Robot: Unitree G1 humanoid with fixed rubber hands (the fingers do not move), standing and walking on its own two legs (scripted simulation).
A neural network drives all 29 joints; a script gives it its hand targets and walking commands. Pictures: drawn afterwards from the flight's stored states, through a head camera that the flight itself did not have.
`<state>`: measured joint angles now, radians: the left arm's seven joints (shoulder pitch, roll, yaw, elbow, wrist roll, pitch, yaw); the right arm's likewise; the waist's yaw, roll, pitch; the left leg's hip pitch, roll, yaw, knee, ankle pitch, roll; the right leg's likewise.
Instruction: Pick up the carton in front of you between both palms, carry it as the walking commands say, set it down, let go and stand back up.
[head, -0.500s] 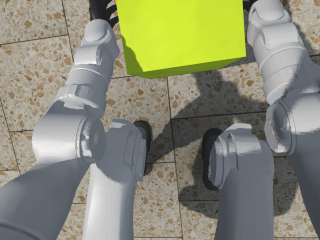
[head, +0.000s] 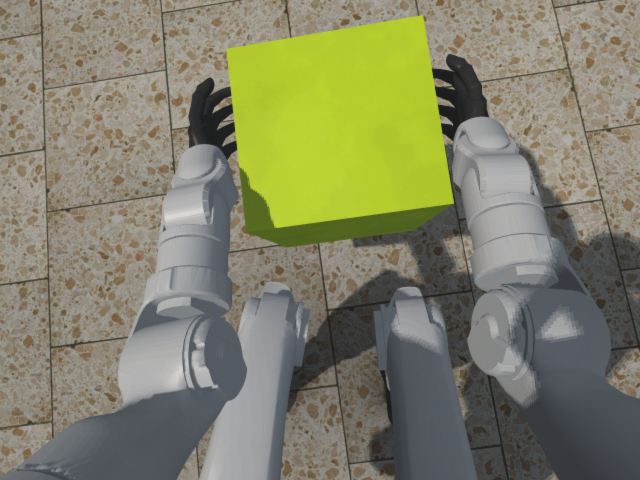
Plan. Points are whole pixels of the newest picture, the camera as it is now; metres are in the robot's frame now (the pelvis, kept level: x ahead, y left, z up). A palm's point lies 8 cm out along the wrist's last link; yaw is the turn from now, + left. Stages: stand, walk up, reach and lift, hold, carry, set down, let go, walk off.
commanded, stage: reach and lift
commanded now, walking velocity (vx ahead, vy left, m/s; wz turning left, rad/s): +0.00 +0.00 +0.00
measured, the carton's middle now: (339, 158) +0.49 +0.00 -0.14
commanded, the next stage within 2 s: none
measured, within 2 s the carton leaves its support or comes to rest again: neither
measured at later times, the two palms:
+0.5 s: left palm (144, 107) +0.45 +0.15 +0.08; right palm (535, 92) +0.47 -0.15 +0.08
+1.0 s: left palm out of the picture +0.42 +0.15 +0.24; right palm out of the picture +0.42 -0.15 +0.23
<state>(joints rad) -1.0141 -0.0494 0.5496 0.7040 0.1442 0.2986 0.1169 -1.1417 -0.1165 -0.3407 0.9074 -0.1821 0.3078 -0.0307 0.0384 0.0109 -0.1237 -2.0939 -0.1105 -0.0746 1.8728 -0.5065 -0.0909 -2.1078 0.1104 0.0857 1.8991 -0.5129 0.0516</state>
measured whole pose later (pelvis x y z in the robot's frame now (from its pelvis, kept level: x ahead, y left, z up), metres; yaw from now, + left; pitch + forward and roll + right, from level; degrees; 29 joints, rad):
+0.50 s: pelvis +0.04 +0.00 +0.13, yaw -1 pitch +36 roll +1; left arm -0.71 -0.10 0.43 0.59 0.13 0.32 0.10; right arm -0.77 0.00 -0.32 0.70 -0.16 0.33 -0.04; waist 0.03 0.01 -0.24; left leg -1.62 -0.11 -0.11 1.49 -0.50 -0.06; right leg -1.62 0.10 0.10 1.50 -0.51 0.04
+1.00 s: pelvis +0.09 +0.00 +0.27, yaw -1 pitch +19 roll +0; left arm -0.37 -0.15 0.34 0.55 0.18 0.31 0.06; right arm -0.38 0.10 -0.29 0.59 -0.18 0.31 -0.04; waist 0.02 0.01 -0.20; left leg -0.84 -0.08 -0.13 0.89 -0.38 -0.03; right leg -0.84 0.08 0.13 0.90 -0.38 0.02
